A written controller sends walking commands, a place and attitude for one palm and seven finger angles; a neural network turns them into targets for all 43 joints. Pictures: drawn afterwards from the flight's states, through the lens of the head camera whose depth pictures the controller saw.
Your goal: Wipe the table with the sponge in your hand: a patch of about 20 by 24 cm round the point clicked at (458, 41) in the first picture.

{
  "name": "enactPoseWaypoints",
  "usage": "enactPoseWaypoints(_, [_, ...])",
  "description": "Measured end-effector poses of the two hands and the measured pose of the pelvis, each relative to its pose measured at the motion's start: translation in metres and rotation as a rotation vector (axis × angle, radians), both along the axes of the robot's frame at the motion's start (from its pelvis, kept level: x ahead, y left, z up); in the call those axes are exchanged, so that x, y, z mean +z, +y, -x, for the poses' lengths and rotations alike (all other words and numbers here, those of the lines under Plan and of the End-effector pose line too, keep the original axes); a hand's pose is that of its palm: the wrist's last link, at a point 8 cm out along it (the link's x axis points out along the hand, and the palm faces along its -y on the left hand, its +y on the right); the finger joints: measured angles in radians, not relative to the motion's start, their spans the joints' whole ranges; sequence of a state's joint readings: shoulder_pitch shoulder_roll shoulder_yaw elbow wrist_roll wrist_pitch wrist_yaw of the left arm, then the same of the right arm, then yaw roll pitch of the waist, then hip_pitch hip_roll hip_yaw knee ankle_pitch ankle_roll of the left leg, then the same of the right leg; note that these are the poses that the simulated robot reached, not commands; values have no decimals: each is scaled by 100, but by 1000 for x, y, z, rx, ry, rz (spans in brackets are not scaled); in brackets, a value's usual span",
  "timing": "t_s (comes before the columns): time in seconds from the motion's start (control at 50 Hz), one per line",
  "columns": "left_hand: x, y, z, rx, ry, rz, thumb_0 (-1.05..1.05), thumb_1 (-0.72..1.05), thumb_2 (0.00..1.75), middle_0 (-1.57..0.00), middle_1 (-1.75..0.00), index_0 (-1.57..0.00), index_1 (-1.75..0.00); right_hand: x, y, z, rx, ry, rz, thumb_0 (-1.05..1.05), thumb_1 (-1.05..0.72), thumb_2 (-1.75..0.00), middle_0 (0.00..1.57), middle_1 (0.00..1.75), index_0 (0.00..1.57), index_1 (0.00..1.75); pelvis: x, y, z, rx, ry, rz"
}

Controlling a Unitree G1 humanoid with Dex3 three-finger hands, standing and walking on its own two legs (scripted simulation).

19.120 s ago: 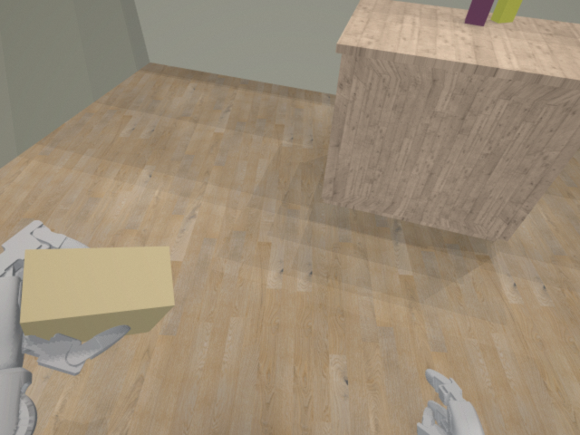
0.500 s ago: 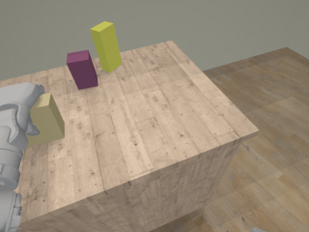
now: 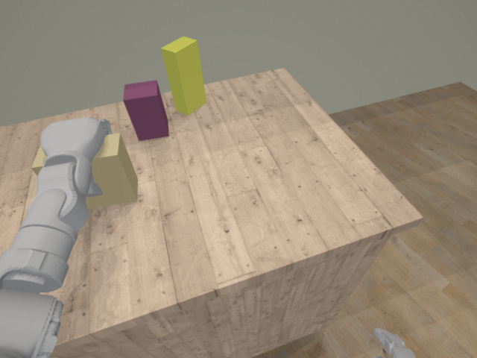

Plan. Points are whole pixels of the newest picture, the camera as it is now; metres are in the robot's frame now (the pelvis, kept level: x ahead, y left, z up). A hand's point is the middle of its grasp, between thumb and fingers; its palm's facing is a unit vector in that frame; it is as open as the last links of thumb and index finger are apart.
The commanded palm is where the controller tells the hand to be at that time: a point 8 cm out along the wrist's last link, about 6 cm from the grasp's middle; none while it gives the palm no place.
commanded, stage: slide across to the middle lane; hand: left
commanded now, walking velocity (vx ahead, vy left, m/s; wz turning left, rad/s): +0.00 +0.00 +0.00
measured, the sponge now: (95, 181) +0.38 +0.31 +0.09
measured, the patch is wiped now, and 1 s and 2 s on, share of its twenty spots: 0.60 0.80 0.85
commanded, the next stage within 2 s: wipe back along the middle lane in 0.26 s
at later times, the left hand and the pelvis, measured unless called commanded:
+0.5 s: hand (120, 158) +0.40 +0.26 +0.13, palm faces +0.01 -0.02 -1.00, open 10.1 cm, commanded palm +0.36 +0.25 +0.17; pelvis +0.03 -0.01 +0.00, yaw +0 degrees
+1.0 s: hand (122, 175) +0.36 +0.24 +0.13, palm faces +0.03 -0.01 -1.00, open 10.1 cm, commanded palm +0.32 +0.23 +0.15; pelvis +0.01 -0.03 +0.00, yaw +0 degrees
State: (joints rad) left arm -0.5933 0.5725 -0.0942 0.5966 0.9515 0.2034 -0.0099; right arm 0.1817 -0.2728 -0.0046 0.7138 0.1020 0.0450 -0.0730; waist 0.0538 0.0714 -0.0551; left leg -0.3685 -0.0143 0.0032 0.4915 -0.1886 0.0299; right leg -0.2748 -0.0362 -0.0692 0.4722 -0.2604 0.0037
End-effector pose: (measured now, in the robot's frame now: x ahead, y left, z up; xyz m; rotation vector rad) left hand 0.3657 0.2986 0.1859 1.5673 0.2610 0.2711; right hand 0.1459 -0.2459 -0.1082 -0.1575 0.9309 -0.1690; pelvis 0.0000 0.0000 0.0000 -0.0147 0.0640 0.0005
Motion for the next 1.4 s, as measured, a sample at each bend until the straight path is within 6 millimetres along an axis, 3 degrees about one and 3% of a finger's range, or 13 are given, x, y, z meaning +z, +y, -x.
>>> enactPoseWaypoints(0.14, [-3,-21,-15,10,-10,24,0,-52,104,-74,-131,-76,-131,13,18,-42,61,-97,-35,1,-90,-90,20,30,20,30,2,-1,-7,-2,4,-4])
enactPoseWaypoints(0.28, [-3,-26,-21,54,3,19,0,-52,104,-74,-131,-75,-131,16,19,-61,95,-112,-50,1,-90,-90,20,30,20,30,2,-5,-18,1,9,-5])
enactPoseWaypoints(0.48, [-3,-47,-17,37,0,34,0,-51,104,-73,-131,-75,-132,8,4,-63,96,-71,-49,1,-90,-90,20,30,20,30,2,-14,-27,7,2,-9])
enactPoseWaypoints(0.78, [-5,-64,18,47,-34,24,0,-51,104,-72,-132,-74,-132,14,-11,-63,79,-109,-61,1,-90,-90,20,30,20,30,1,-25,-19,-7,-32,-16])
enactPoseWaypoints(1.16, [-6,-71,33,38,-55,24,0,-49,104,-71,-133,-73,-133,13,-11,-55,65,-131,-78,1,-90,-90,20,30,20,30,0,-25,-16,-15,-44,-16])
enactPoseWaypoints(1.4, [-5,-80,61,13,-115,54,1,-49,104,-70,-133,-72,-134,23,8,-85,109,-188,-116,1,-91,-90,20,30,20,30,-1,-18,-22,-25,-52,-19])
